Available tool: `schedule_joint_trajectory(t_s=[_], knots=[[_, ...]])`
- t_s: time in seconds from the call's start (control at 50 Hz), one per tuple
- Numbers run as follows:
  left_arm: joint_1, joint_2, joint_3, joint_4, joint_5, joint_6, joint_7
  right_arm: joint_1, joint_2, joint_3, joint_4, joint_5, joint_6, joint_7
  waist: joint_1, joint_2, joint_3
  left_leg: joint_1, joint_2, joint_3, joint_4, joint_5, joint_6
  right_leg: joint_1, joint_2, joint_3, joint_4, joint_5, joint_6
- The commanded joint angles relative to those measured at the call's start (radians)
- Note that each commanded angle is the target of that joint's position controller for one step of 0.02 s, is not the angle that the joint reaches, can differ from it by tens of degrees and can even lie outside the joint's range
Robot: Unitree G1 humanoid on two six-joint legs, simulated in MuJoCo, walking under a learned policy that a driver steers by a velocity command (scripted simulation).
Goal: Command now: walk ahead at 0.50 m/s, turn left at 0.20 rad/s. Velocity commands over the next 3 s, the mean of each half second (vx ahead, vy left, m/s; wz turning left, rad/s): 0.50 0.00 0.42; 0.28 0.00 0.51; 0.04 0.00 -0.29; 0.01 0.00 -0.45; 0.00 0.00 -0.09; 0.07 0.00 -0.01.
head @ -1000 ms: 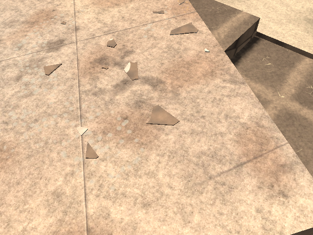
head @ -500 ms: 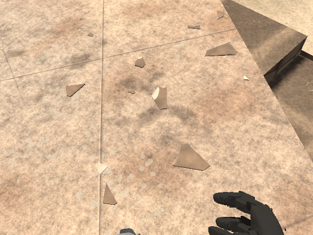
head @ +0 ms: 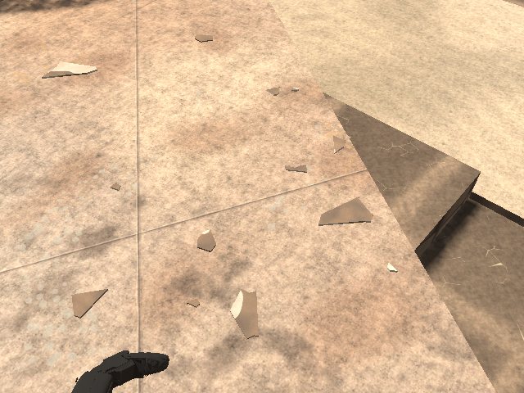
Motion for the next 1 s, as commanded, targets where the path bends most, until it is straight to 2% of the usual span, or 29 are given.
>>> schedule_joint_trajectory(t_s=[0.02,0.08,0.1,0.12,0.14,0.16,0.18,0.2,0.22,0.26,0.28,0.32,0.38,0.44,0.54,0.58,0.6,0.62,0.64,0.66,0.68,0.7,0.72,0.74,0.76,0.82,0.88,0.94,1.0], knots=[[-0.222,0.064,0.027,-0.113,-0.011,-0.007,0.006,0.166,-0.143,-0.036,0.038,0.013,0.009,0.005,0.012,0.074,0.145,0.136,0.269,-0.168,-0.024,0.880,0.047,-0.035,0.036,-0.045,-0.208,-0.067,-0.005],[-0.182,0.094,0.045,-0.103,-0.013,-0.007,0.023,0.096,-0.203,-0.063,0.034,0.007,0.015,0.007,0.089,0.097,0.100,0.096,0.277,-0.166,0.074,1.203,0.022,0.228,0.070,-0.071,-0.268,-0.141,-0.051],[-0.067,0.120,0.056,-0.071,-0.024,-0.012,0.036,0.042,-0.221,-0.072,0.021,-0.003,0.012,0.006,0.144,0.092,0.045,0.023,0.263,-0.157,0.153,1.301,-0.002,0.418,0.071,-0.058,-0.249,-0.074,-0.088],[0.141,0.158,0.070,-0.011,-0.031,-0.019,0.053,0.000,-0.201,-0.069,-0.008,-0.005,0.005,0.003,0.200,0.073,-0.112,-0.131,0.218,-0.155,0.298,1.228,-0.041,0.778,0.028,-0.020,-0.141,0.013,-0.160],[0.338,0.206,0.073,0.044,-0.021,-0.030,0.055,0.177,-0.073,-0.033,-0.013,-0.021,-0.006,-0.014,0.170,-0.150,-0.355,-0.484,0.091,-0.139,0.610,0.736,-0.120,1.322,-0.174,0.213,-0.104,0.218,-0.370],[0.540,0.168,0.064,0.095,-0.002,-0.035,0.068,0.133,-0.050,-0.010,-0.044,-0.010,-0.002,0.003,0.249,-0.289,-0.447,-0.722,-0.058,-0.137,0.957,-0.190,-0.139,1.497,-0.389,0.601,-0.324,0.096,-0.482],[0.593,0.157,0.076,0.150,0.018,-0.046,0.087,-0.071,-0.134,-0.050,-0.073,0.021,0.014,0.014,0.292,-0.143,-0.208,-0.828,0.020,-0.212,1.126,-0.108,-0.078,1.260,-0.316,0.524,-0.409,-0.139,-0.322],[0.316,0.197,0.075,0.077,-0.072,-0.042,0.099,-0.194,-0.177,-0.074,-0.156,0.135,0.010,-0.057,0.200,-0.087,-0.066,-0.822,0.073,-0.202,1.151,-0.023,-0.066,1.010,-0.343,0.452,-0.443,-0.023,-0.246],[0.234,0.135,0.053,0.068,-0.079,-0.055,0.092,-0.212,-0.163,-0.074,-0.164,0.128,0.021,-0.087,0.145,-0.013,-0.016,-0.764,0.117,-0.190,1.120,0.052,-0.053,0.838,-0.307,0.333,-0.503,0.038,-0.206],[0.190,0.062,0.031,0.102,-0.050,-0.072,0.073,-0.115,-0.111,-0.082,-0.164,0.111,0.054,-0.106,0.053,-0.056,0.010,-0.659,0.173,-0.182,1.086,0.123,-0.040,0.681,-0.237,0.165,-0.592,-0.082,-0.164],[0.176,0.053,0.032,0.111,-0.049,-0.071,0.066,-0.090,-0.098,-0.089,-0.163,0.109,0.070,-0.108,0.034,-0.081,0.030,-0.657,0.187,-0.179,1.067,0.119,-0.034,0.639,-0.219,0.111,-0.619,-0.144,-0.156],[0.177,0.079,0.038,0.133,-0.038,-0.071,0.066,-0.132,-0.088,-0.092,-0.196,0.108,0.095,-0.106,0.019,-0.088,0.092,-0.697,0.211,-0.179,1.025,0.154,-0.036,0.548,-0.214,0.035,-0.666,-0.155,-0.156],[0.200,0.136,0.049,0.149,-0.025,-0.072,0.081,-0.236,-0.110,-0.096,-0.253,0.084,0.101,-0.095,0.020,-0.054,0.121,-0.736,0.221,-0.176,0.866,0.306,-0.061,0.512,-0.203,-0.062,-0.680,-0.079,-0.168],[0.242,0.176,0.059,0.157,-0.035,-0.070,0.099,-0.354,-0.112,-0.089,-0.286,0.079,0.096,-0.079,0.064,-0.036,0.118,-0.679,0.205,-0.118,0.606,0.454,-0.059,0.562,-0.171,-0.146,-0.672,-0.035,-0.137],[0.346,0.226,0.081,0.182,-0.059,-0.037,0.105,-0.529,-0.124,-0.082,-0.360,0.082,0.099,-0.044,0.134,-0.022,0.153,-0.763,0.185,-0.059,0.402,0.364,-0.029,0.850,-0.250,-0.167,-0.604,0.007,-0.120],[0.339,0.246,0.089,0.175,-0.063,-0.020,0.104,-0.529,-0.149,-0.093,-0.383,0.079,0.103,-0.033,0.116,-0.054,0.136,-0.694,0.135,-0.005,0.367,0.251,0.001,0.901,-0.258,-0.198,-0.511,0.246,-0.096],[0.320,0.263,0.095,0.168,-0.066,-0.010,0.108,-0.487,-0.171,-0.105,-0.383,0.073,0.105,-0.030,0.085,-0.083,0.111,-0.617,0.089,0.031,0.356,0.196,0.016,0.907,-0.249,-0.216,-0.411,0.461,-0.080],[0.301,0.270,0.097,0.159,-0.068,0.002,0.112,-0.368,-0.204,-0.125,-0.358,0.070,0.103,-0.030,0.019,-0.086,0.059,-0.473,0.032,0.061,0.294,0.220,0.038,0.895,-0.219,-0.238,-0.237,0.607,-0.055],[0.301,0.260,0.092,0.149,-0.068,0.004,0.116,-0.209,-0.275,-0.159,-0.318,0.066,0.101,-0.043,-0.052,-0.056,-0.026,-0.214,0.007,0.026,0.215,0.382,0.073,0.776,-0.164,-0.254,0.001,0.524,-0.006],[0.318,0.178,0.065,0.105,-0.020,-0.010,0.112,-0.120,-0.385,-0.183,-0.303,0.057,0.105,-0.069,-0.031,0.146,-0.131,0.113,0.235,-0.289,0.285,0.816,0.147,0.443,-0.077,-0.248,0.355,-0.170,0.055],[0.387,0.128,0.036,0.065,-0.029,-0.046,0.092,-0.160,-0.432,-0.179,-0.351,0.046,0.095,-0.063,0.028,0.290,-0.337,0.389,0.469,-0.798,0.166,0.909,0.394,0.133,0.110,-0.057,0.678,-0.785,0.103],[0.286,0.208,0.057,0.061,-0.061,-0.069,0.080,-0.138,-0.360,-0.162,-0.363,0.044,0.101,-0.062,-0.037,0.110,-0.364,0.372,0.419,-0.692,0.149,0.955,0.340,0.081,0.047,0.080,0.708,-0.736,0.087],[0.223,0.196,0.052,0.032,-0.078,-0.073,0.081,-0.198,-0.308,-0.150,-0.368,0.055,0.100,-0.066,-0.017,0.084,-0.246,0.263,0.374,-0.532,0.164,0.948,0.289,0.033,0.007,0.065,0.653,-0.650,0.070],[0.210,0.184,0.051,0.044,-0.059,-0.066,0.094,-0.260,-0.279,-0.145,-0.376,0.072,0.101,-0.070,0.021,-0.020,-0.139,0.102,0.322,-0.444,0.141,0.886,0.239,0.050,-0.031,0.054,0.572,-0.587,0.075],[0.202,0.198,0.059,0.038,-0.043,-0.051,0.105,-0.309,-0.254,-0.138,-0.387,0.078,0.104,-0.075,0.053,-0.021,-0.083,-0.039,0.294,-0.402,0.109,0.839,0.220,0.100,-0.052,0.053,0.506,-0.549,0.080],[0.229,0.174,0.061,0.014,-0.042,-0.009,0.114,-0.351,-0.264,-0.139,-0.407,0.053,0.105,-0.082,0.113,0.017,-0.056,-0.248,0.252,-0.341,0.073,0.901,0.211,0.225,-0.037,0.043,0.373,-0.516,0.092],[0.187,0.149,0.050,-0.006,-0.034,-0.001,0.125,-0.343,-0.285,-0.147,-0.413,0.061,0.116,-0.099,0.106,0.047,-0.079,-0.284,0.212,-0.306,0.099,0.882,0.184,0.246,-0.002,0.042,0.191,-0.405,0.109],[0.172,0.139,0.039,0.002,-0.041,0.006,0.113,-0.354,-0.244,-0.130,-0.413,0.059,0.129,-0.108,0.084,0.090,-0.106,-0.292,0.207,-0.262,0.108,0.770,0.149,0.317,-0.005,0.030,0.050,-0.257,0.107],[0.141,0.142,0.039,-0.002,-0.046,0.008,0.099,-0.328,-0.185,-0.102,-0.375,0.042,0.120,-0.097,0.064,0.111,-0.083,-0.301,0.225,-0.266,0.119,0.624,0.129,0.408,-0.014,0.037,-0.067,-0.219,0.080]])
